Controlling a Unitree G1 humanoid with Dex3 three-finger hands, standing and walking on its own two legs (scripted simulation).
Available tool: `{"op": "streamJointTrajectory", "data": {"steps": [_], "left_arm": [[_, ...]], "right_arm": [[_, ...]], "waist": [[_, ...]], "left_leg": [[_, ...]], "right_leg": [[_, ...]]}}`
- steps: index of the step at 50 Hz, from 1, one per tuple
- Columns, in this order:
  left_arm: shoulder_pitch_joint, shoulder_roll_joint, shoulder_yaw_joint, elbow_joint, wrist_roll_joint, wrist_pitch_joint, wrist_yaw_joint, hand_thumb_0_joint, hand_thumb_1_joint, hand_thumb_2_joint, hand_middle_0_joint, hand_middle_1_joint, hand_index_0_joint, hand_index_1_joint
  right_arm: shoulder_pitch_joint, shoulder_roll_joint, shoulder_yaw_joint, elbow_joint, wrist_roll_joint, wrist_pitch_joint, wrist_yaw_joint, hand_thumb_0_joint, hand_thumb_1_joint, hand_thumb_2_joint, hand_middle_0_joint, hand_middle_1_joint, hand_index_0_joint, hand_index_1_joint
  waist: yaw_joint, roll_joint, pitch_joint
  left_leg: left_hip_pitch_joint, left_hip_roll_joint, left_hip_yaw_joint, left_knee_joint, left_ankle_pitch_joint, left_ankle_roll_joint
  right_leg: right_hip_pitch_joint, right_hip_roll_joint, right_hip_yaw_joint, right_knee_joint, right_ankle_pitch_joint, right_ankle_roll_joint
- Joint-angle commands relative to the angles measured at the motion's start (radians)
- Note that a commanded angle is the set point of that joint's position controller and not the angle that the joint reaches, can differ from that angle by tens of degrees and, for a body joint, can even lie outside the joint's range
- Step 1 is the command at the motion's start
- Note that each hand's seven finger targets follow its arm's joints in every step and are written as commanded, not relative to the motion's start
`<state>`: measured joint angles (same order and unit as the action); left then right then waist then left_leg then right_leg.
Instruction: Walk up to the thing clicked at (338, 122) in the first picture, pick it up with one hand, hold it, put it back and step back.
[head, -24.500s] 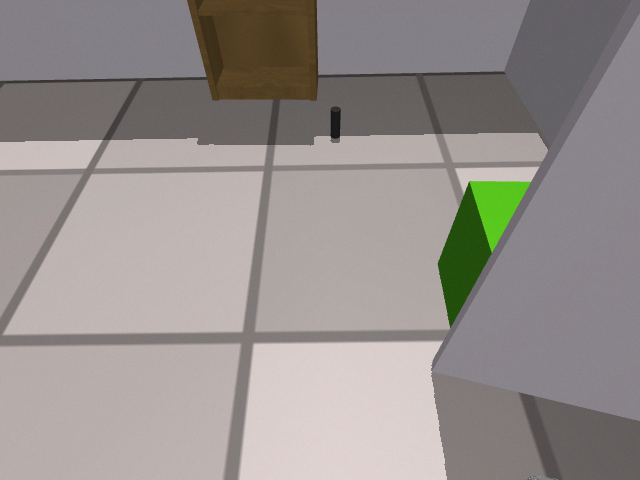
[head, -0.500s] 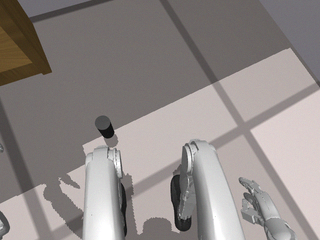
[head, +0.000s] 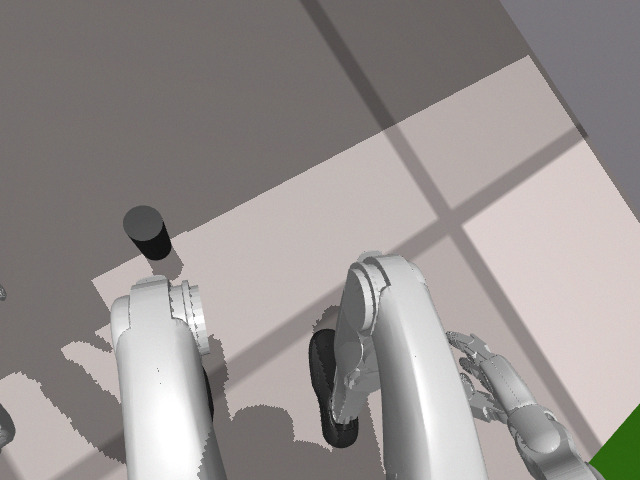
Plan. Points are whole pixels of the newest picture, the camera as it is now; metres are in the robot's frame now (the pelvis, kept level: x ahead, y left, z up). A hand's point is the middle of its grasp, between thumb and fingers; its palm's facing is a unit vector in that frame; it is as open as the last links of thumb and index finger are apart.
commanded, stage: approach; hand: left
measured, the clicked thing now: (150, 236) +0.42 +0.19 -0.26
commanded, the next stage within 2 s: close in in 0.16 s
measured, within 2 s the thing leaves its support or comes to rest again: neither
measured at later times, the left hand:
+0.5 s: hand (103, 253) +0.38 +0.25 -0.22, palm faces -0.07 -0.99 +0.09, open 17.4 cm
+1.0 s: hand (146, 242) +0.40 +0.19 -0.23, palm faces -0.09 -1.00 +0.04, open 16.9 cm
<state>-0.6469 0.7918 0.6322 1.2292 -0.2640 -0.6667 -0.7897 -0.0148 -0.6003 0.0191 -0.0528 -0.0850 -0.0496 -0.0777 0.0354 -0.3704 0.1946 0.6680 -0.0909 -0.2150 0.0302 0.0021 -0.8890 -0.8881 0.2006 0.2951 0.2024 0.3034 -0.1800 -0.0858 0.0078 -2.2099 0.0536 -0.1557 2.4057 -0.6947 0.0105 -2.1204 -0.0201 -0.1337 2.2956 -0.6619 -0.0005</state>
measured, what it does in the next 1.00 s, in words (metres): lowers itself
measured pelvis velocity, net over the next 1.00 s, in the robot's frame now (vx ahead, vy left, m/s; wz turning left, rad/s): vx -0.02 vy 0.02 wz -0.14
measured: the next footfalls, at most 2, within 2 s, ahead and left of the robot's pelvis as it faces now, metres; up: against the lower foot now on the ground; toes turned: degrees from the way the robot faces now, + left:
none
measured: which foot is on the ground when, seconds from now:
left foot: down 0.00-1.00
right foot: down 0.00-1.00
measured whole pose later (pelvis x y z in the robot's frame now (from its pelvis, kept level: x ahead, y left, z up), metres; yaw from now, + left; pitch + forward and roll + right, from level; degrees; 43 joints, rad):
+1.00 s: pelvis -0.02 +0.02 -0.06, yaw -8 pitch +9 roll -19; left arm -0.57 0.77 0.35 1.48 -0.15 -1.16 -0.23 -0.02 -0.57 0.14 -0.16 -0.22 -0.18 -0.19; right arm -0.16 -0.40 0.54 0.59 -0.36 -0.09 0.15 0.00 -0.88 -0.89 0.20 0.30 0.21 0.30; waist -0.26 -0.28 0.30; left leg -2.20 0.03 -0.39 2.68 -0.69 0.02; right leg -2.01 0.05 -0.30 2.39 -0.59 0.06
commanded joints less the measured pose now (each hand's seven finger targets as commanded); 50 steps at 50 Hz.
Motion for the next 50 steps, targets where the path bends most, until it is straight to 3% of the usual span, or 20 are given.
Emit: {"op": "streamJointTrajectory", "data": {"steps": [1,3,5,6,7,9,11,13,15,18,19,21,22,24,28,32,40,43,45,50], "left_arm": [[-0.136,0.357,0.079,-0.142,-0.019,-0.135,0.017,0.0,-0.611,0.026,-0.062,-0.093,-0.059,-0.09],[-0.149,0.349,0.056,-0.155,-0.013,-0.165,0.018,0.0,-0.611,0.044,-0.067,-0.097,-0.059,-0.099],[-0.14,0.377,0.079,-0.152,-0.016,-0.194,0.026,0.0,-0.607,0.046,-0.069,-0.089,-0.059,-0.094],[-0.126,0.409,0.096,-0.162,-0.02,-0.21,0.032,0.0,-0.568,0.048,-0.069,-0.082,-0.057,-0.087],[-0.135,0.412,0.096,-0.153,-0.027,-0.226,0.033,0.0,-0.548,0.054,-0.066,-0.085,-0.056,-0.088],[-0.117,0.339,0.052,-0.11,-0.037,-0.254,0.034,0.0,-0.552,0.049,-0.072,-0.089,-0.062,-0.09],[-0.07,0.312,0.037,-0.049,-0.037,-0.278,0.042,0.0,-0.491,0.056,-0.062,-0.084,-0.058,-0.079],[-0.062,0.244,-0.023,0.025,-0.032,-0.303,0.051,0.0,-0.444,0.054,-0.053,-0.075,-0.052,-0.066],[-0.046,0.209,-0.056,0.054,-0.032,-0.331,0.064,0.0,-0.5,0.048,-0.051,-0.089,-0.064,-0.069],[-0.063,0.214,-0.067,0.068,-0.034,-0.381,0.114,0.0,-0.503,0.03,-0.053,-0.08,-0.071,-0.055],[-0.079,0.188,-0.092,0.075,-0.038,-0.4,0.132,0.0,-0.508,0.033,-0.049,-0.084,-0.07,-0.056],[-0.082,0.177,-0.091,0.071,-0.043,-0.435,0.182,0.0,-0.52,0.023,-0.051,-0.082,-0.073,-0.053],[-0.098,0.136,-0.125,0.062,-0.041,-0.454,0.2,0.0,-0.532,0.028,-0.049,-0.086,-0.073,-0.057],[-0.093,0.181,-0.103,0.063,-0.016,-0.482,0.253,0.0,-0.522,0.027,-0.049,-0.085,-0.073,-0.055],[-0.104,0.193,-0.137,0.094,0.054,-0.514,0.343,0.0,-0.563,0.052,-0.05,-0.103,-0.075,-0.075],[-0.093,0.193,-0.163,0.107,0.099,-0.529,0.416,0.0,-0.589,0.069,-0.077,-0.13,-0.107,-0.1],[-0.109,0.074,-0.303,0.106,0.11,-0.54,0.49,0.0,-0.547,0.152,-0.177,-0.247,-0.215,-0.21],[-0.13,0.075,-0.314,0.111,0.105,-0.548,0.52,0.0,-0.582,0.137,-0.162,-0.228,-0.198,-0.193],[-0.115,0.087,-0.293,0.123,0.103,-0.551,0.547,0.0,-0.575,0.152,-0.171,-0.231,-0.201,-0.202],[-0.104,0.133,-0.252,0.143,0.122,-0.582,0.603,0.0,-0.545,0.183,-0.153,-0.227,-0.174,-0.208]], "right_arm": [[0.064,-0.28,-0.053,-0.058,-0.027,-0.009,-0.01,0.0,-0.893,-0.895,0.2,0.3,0.2,0.3],[0.031,-0.287,-0.035,-0.064,-0.044,0.002,-0.006,0.0,-0.891,-0.896,0.2,0.3,0.199,0.3],[0.007,-0.302,-0.016,-0.061,-0.061,0.012,-0.004,0.0,-0.891,-0.897,0.2,0.3,0.199,0.3],[-0.007,-0.306,-0.006,-0.064,-0.069,0.016,-0.003,0.0,-0.888,-0.897,0.2,0.3,0.199,0.3],[-0.022,-0.31,0.006,-0.064,-0.077,0.02,-0.003,0.0,-0.889,-0.897,0.2,0.3,0.199,0.3],[-0.046,-0.317,0.03,-0.06,-0.093,0.028,0.0,0.0,-0.892,-0.898,0.2,0.3,0.199,0.3],[-0.075,-0.328,0.044,-0.055,-0.106,0.031,0.001,0.0,-0.886,-0.896,0.2,0.3,0.2,0.3],[-0.104,-0.333,0.065,-0.057,-0.123,0.036,0.003,0.0,-0.884,-0.895,0.2,0.3,0.2,0.3],[-0.12,-0.338,0.079,-0.057,-0.136,0.041,0.009,0.0,-0.881,-0.892,0.2,0.301,0.2,0.301],[-0.154,-0.349,0.105,-0.07,-0.157,0.049,0.018,0.0,-0.883,-0.892,0.2,0.301,0.2,0.301],[-0.168,-0.359,0.109,-0.079,-0.162,0.051,0.022,0.0,-0.884,-0.892,0.2,0.301,0.2,0.301],[-0.18,-0.359,0.123,-0.08,-0.174,0.053,0.032,0.0,-0.89,-0.893,0.201,0.301,0.2,0.301],[-0.187,-0.364,0.125,-0.073,-0.18,0.052,0.035,0.0,-0.889,-0.893,0.201,0.301,0.2,0.301],[-0.191,-0.369,0.139,-0.073,-0.195,0.057,0.04,0.0,-0.888,-0.893,0.201,0.301,0.2,0.301],[-0.197,-0.367,0.161,-0.067,-0.217,0.081,0.05,0.0,-0.879,-0.892,0.2,0.301,0.2,0.301],[-0.217,-0.378,0.173,-0.083,-0.236,0.104,0.061,0.0,-0.874,-0.89,0.2,0.301,0.2,0.301],[-0.235,-0.393,0.179,-0.105,-0.254,0.12,0.078,0.0,-0.878,-0.889,0.2,0.3,0.2,0.3],[-0.229,-0.397,0.189,-0.105,-0.258,0.125,0.084,0.0,-0.88,-0.89,0.2,0.3,0.2,0.3],[-0.232,-0.39,0.196,-0.113,-0.258,0.126,0.086,0.0,-0.878,-0.891,0.2,0.3,0.2,0.3],[-0.225,-0.381,0.22,-0.115,-0.276,0.137,0.088,0.0,-0.878,-0.894,0.2,0.3,0.2,0.3]], "waist": [[0.029,0.321,-0.597],[0.011,0.384,-0.576],[-0.002,0.4,-0.577],[0.01,0.415,-0.579],[-0.008,0.421,-0.578],[-0.045,0.42,-0.542],[-0.048,0.439,-0.499],[-0.079,0.415,-0.452],[-0.092,0.374,-0.434],[-0.101,0.344,-0.4],[-0.112,0.333,-0.385],[-0.114,0.305,-0.37],[-0.121,0.315,-0.363],[-0.104,0.352,-0.346],[-0.121,0.378,-0.284],[-0.133,0.397,-0.233],[-0.197,0.329,-0.186],[-0.204,0.311,-0.176],[-0.183,0.281,-0.167],[-0.169,0.307,-0.18]], "left_leg": [[0.469,-0.006,0.04,-0.243,0.162,-0.006],[0.488,0.004,0.026,-0.239,0.15,-0.013],[0.502,0.009,0.015,-0.218,0.156,-0.017],[0.504,0.013,0.014,-0.205,0.149,-0.016],[0.497,0.014,0.012,-0.188,0.146,-0.014],[0.513,0.019,-0.009,-0.179,0.156,-0.023],[0.526,0.023,-0.026,-0.172,0.171,-0.032],[0.513,0.025,-0.041,-0.148,0.182,-0.037],[0.502,0.025,-0.05,-0.121,0.193,-0.037],[0.472,0.025,-0.064,-0.098,0.187,-0.038],[0.463,0.024,-0.068,-0.095,0.175,-0.037],[0.429,0.02,-0.071,-0.075,0.144,-0.032],[0.433,0.018,-0.072,-0.075,0.137,-0.035],[0.439,0.02,-0.077,-0.079,0.138,-0.04],[0.409,0.022,-0.084,-0.087,0.098,-0.044],[0.404,0.026,-0.103,-0.105,0.069,-0.05],[0.381,0.018,-0.149,-0.112,-0.006,-0.044],[0.369,0.014,-0.161,-0.11,-0.02,-0.041],[0.346,0.012,-0.155,-0.102,-0.032,-0.034],[0.353,0.013,-0.151,-0.088,0.004,-0.035]], "right_leg": [[0.282,0.054,-0.043,-0.169,0.134,-0.042],[0.259,0.058,-0.055,-0.143,0.126,-0.043],[0.265,0.06,-0.07,-0.125,0.135,-0.038],[0.27,0.066,-0.071,-0.119,0.132,-0.037],[0.28,0.067,-0.073,-0.114,0.138,-0.034],[0.267,0.069,-0.095,-0.094,0.149,-0.034],[0.238,0.073,-0.114,-0.076,0.158,-0.036],[0.229,0.073,-0.13,-0.067,0.175,-0.035],[0.245,0.077,-0.142,-0.066,0.195,-0.031],[0.275,0.082,-0.159,-0.058,0.202,-0.026],[0.275,0.083,-0.167,-0.06,0.2,-0.024],[0.305,0.09,-0.175,-0.066,0.192,-0.018],[0.298,0.09,-0.181,-0.064,0.192,-0.019],[0.315,0.092,-0.188,-0.056,0.193,-0.018],[0.31,0.097,-0.203,-0.057,0.175,-0.018],[0.298,0.099,-0.222,-0.051,0.164,-0.016],[0.253,0.101,-0.247,-0.059,0.144,-0.003],[0.258,0.103,-0.25,-0.061,0.142,0.001],[0.266,0.107,-0.243,-0.073,0.132,0.001],[0.309,0.116,-0.241,-0.071,0.157,-0.001]]}}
